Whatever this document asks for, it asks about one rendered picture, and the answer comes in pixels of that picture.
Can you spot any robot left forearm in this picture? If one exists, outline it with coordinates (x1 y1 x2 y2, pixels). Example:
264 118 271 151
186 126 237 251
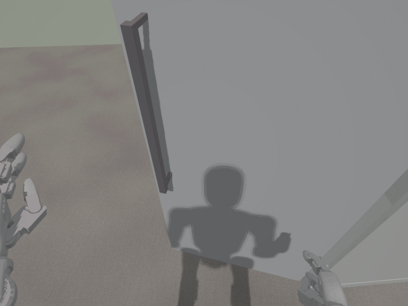
0 256 18 306

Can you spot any fridge door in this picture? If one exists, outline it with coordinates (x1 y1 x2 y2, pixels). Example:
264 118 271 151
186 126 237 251
111 0 408 281

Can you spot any handle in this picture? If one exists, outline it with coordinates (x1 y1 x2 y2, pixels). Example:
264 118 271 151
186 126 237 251
120 12 172 194

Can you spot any left robot hand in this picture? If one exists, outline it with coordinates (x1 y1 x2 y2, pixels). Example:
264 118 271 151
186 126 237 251
0 133 47 257

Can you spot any right robot hand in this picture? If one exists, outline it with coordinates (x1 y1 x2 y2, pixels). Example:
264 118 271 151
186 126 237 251
298 250 348 306

